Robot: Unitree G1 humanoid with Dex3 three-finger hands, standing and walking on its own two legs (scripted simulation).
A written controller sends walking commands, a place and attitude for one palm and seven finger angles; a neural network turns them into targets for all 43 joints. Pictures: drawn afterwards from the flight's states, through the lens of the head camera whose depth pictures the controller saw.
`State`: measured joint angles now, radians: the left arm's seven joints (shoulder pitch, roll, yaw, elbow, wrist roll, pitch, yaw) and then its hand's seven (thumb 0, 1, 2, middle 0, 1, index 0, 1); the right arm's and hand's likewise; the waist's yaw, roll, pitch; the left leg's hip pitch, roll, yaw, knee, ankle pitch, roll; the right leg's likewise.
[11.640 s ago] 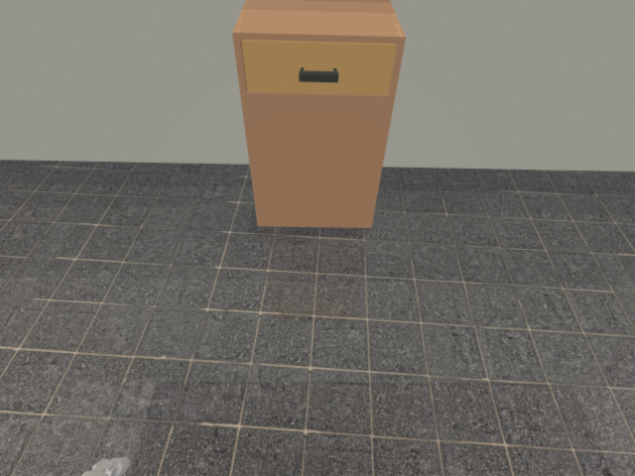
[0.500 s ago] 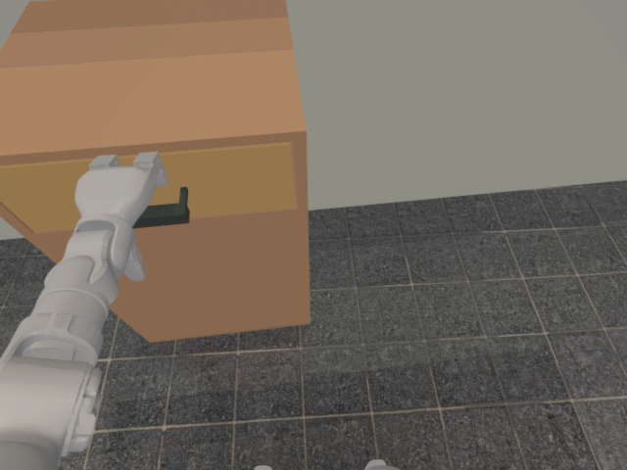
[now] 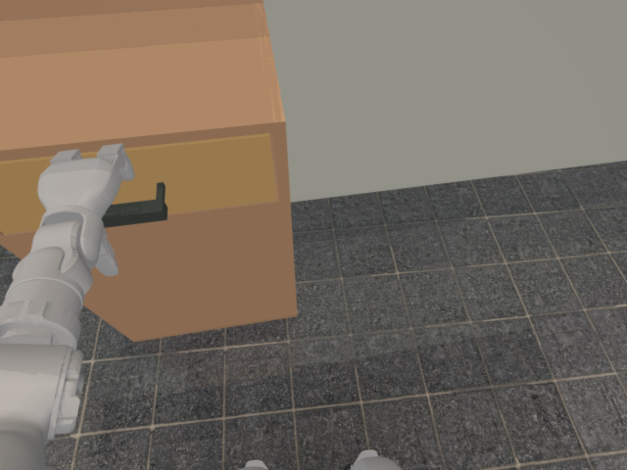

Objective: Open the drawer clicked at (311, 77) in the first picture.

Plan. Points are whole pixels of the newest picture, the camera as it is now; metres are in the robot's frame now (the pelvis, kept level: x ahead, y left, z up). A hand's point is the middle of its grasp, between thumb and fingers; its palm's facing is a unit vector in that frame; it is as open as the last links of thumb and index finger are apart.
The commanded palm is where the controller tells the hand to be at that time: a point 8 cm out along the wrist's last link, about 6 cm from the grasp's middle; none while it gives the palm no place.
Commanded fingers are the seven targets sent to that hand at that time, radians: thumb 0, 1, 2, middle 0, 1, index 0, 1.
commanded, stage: move the hooked fingers above the handle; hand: left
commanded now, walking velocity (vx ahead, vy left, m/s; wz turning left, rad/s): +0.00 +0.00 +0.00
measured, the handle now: (125, 203) +0.51 +0.28 -0.02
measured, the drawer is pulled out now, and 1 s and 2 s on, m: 0.00 0.00 0.00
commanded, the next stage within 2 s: lower the fingers behind the handle in 1.00 s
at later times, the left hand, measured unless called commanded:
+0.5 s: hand (111, 203) +0.46 +0.26 +0.04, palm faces -0.02 -0.02 -1.00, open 13.7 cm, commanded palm +0.44 +0.27 +0.09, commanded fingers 0.00 -0.50 0.30 -0.30 -1.20 -0.30 -1.20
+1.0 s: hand (104, 205) +0.46 +0.28 +0.03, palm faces -0.03 -0.02 -1.00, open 13.8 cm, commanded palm +0.45 +0.28 +0.09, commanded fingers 0.00 -0.50 0.30 -0.30 -1.20 -0.30 -1.20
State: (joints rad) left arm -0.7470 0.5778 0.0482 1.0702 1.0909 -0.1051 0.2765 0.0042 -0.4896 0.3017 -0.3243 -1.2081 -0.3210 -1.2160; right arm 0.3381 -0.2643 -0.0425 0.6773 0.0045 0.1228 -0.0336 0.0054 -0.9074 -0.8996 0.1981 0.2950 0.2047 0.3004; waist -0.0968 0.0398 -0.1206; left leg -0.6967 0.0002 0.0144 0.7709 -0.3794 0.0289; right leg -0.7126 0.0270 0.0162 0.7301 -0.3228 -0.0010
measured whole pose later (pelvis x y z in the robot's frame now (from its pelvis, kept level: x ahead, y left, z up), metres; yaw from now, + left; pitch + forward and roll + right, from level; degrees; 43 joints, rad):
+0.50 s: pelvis +0.01 +0.01 +0.00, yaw +1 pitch +17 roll -2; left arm -0.71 0.50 0.00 0.97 1.09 -0.08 0.31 0.00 -0.49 0.30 -0.33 -1.21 -0.33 -1.21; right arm 0.34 -0.24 -0.06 0.69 -0.01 0.13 -0.01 0.01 -0.91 -0.90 0.20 0.29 0.20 0.30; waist -0.07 0.06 -0.14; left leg -0.67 -0.01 0.00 0.78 -0.40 0.04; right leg -0.68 0.02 0.01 0.72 -0.34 0.01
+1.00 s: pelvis +0.01 +0.00 +0.00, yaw +1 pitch +18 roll -2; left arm -0.73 0.55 0.02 0.99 1.09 -0.15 0.30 0.00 -0.49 0.30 -0.34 -1.23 -0.33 -1.21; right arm 0.34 -0.28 -0.07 0.70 -0.01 0.11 -0.03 0.01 -0.91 -0.90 0.20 0.29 0.20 0.30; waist -0.07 0.04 -0.13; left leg -0.71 -0.01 -0.01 0.80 -0.40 0.03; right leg -0.71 0.02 -0.01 0.74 -0.35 0.00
